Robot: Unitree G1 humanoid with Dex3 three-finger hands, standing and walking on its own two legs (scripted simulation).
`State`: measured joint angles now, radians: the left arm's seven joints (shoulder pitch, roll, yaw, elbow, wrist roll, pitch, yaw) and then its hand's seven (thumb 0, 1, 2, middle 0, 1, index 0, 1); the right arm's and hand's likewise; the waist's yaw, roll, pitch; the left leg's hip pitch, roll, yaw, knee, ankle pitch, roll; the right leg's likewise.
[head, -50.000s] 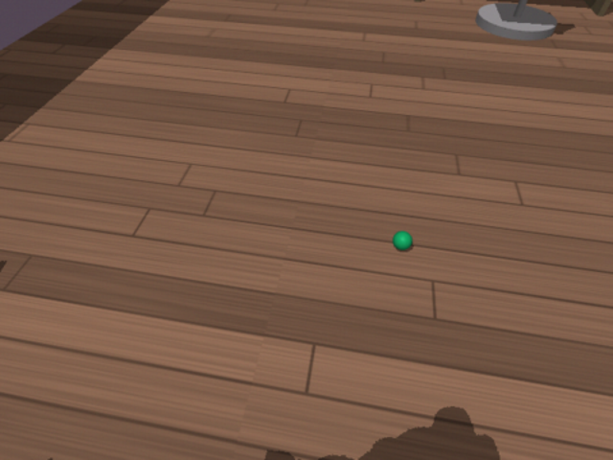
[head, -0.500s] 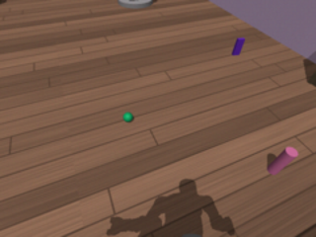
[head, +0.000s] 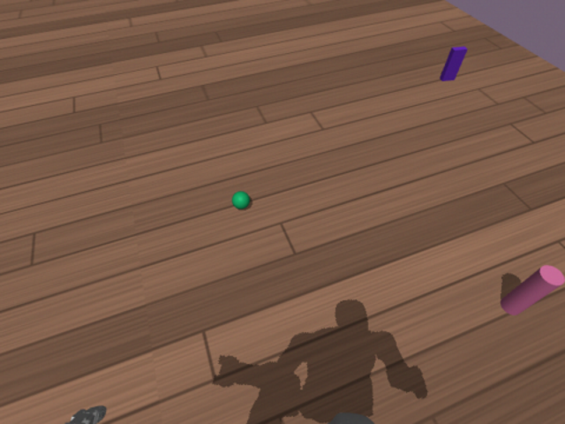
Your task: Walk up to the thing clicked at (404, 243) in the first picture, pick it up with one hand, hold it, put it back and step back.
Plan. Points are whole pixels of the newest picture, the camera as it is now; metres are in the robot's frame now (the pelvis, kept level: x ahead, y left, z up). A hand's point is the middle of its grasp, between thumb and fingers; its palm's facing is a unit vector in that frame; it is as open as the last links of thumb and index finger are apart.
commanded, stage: step back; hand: left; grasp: from above
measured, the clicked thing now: (240, 200) +1.06 +0.19 -0.72
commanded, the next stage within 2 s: stand in 0.18 s
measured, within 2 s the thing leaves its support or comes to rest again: neither
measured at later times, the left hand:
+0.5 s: hand out of the picture +0.12 +0.26 -0.14, palm faces -0.03 -0.95 -0.32, open 7.4 cm
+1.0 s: hand out of the picture +0.06 +0.25 -0.13, palm faces -0.03 -0.93 -0.35, open 7.4 cm
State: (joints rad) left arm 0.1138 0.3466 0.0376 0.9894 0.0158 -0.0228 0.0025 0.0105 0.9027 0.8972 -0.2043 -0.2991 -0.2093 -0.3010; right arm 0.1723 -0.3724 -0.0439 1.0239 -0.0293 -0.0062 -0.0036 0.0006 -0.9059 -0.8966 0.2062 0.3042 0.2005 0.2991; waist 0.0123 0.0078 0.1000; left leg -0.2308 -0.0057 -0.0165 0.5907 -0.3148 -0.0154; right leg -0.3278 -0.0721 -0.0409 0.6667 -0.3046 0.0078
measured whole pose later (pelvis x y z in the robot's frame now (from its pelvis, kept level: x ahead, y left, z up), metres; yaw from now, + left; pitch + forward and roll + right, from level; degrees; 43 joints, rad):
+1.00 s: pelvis +0.00 -0.01 +0.02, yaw -1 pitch -3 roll +0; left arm 0.11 0.35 0.00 1.16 0.01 -0.01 -0.01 0.01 0.91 0.90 -0.20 -0.30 -0.21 -0.30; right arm 0.12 -0.35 0.00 1.15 -0.01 -0.01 0.01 0.00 -0.90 -0.90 0.21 0.30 0.20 0.30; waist 0.00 0.01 0.06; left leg -0.08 0.03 -0.01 0.32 -0.19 -0.04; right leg -0.16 -0.03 -0.05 0.35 -0.14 0.00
